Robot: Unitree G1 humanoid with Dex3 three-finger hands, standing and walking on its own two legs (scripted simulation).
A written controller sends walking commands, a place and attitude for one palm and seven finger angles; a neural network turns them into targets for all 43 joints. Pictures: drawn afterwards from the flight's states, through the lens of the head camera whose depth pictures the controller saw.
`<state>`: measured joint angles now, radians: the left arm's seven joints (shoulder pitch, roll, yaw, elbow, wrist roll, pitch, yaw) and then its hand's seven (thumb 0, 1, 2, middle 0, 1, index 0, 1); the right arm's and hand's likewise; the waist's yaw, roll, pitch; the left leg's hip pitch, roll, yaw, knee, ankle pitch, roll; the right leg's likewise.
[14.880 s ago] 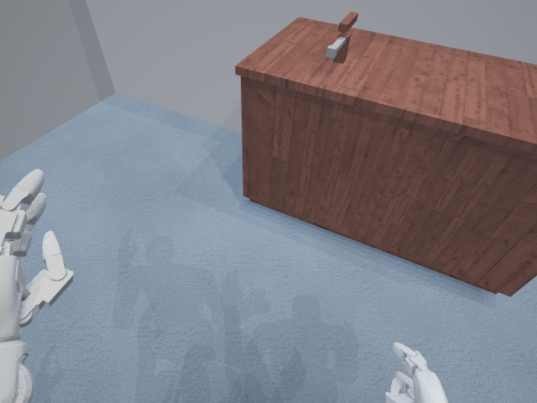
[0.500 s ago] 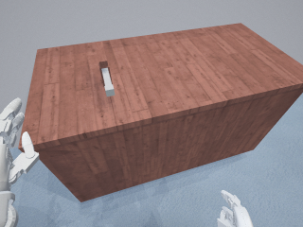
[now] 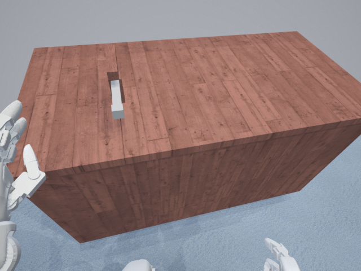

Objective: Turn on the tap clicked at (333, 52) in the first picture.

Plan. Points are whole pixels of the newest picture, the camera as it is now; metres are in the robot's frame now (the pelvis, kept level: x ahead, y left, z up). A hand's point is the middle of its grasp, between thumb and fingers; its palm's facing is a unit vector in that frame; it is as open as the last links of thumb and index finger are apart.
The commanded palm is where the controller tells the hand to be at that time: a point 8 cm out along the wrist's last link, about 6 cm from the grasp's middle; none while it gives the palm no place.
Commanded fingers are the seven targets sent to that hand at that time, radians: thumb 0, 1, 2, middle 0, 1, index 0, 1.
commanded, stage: shuffle to correct the standing spot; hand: left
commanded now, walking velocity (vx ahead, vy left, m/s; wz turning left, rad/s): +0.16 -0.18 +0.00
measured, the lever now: (118, 111) +0.45 +0.21 +0.07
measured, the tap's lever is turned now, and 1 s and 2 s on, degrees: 0 0 0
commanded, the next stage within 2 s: come to a stop and stand still in 0.56 s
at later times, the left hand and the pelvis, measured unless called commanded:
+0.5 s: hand (116, 134) +0.31 +0.16 +0.17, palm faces +0.44 -0.81 -0.39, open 7.4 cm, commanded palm +0.25 +0.19 +0.19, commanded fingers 0.00 0.90 0.90 -0.20 -0.30 -0.20 -0.30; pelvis +0.08 -0.09 -0.01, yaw -1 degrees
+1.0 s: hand (174, 123) +0.34 +0.06 +0.17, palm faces +0.41 -0.79 -0.46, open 7.4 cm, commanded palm +0.28 +0.10 +0.19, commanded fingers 0.00 0.90 0.90 -0.20 -0.30 -0.20 -0.30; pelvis +0.13 -0.18 +0.00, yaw +0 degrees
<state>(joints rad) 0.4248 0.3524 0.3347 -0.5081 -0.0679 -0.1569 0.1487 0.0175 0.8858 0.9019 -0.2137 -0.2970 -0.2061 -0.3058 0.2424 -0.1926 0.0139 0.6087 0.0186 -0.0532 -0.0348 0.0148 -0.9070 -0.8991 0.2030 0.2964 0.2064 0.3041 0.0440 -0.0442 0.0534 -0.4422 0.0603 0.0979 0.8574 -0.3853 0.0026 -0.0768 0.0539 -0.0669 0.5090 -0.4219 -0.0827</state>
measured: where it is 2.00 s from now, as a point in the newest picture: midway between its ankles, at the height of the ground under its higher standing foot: outside the picture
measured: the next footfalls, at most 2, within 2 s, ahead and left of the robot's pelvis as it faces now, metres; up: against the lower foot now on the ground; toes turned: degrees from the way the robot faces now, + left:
left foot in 0.06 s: +0.12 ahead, +0.11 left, +0.00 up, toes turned +7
right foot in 0.38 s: +0.17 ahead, -0.23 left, +0.00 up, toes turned -7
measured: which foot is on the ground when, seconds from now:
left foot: up 0.00-0.04, down 0.06-0.36, up 0.38-0.56, down 0.58-0.86, up 0.88-1.00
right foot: down 0.00-0.06, up 0.08-0.36, down 0.38-0.58, up 0.60-0.84, down 0.86-1.00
